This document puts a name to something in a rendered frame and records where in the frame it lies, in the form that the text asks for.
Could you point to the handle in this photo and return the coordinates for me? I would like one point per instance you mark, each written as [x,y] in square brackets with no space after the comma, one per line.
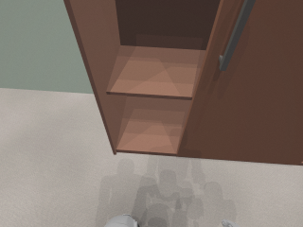
[236,34]

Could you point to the wardrobe door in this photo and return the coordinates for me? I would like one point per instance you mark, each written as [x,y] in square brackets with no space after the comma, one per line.
[252,111]

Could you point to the robot left thigh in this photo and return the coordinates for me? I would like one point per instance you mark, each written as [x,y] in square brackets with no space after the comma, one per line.
[122,221]

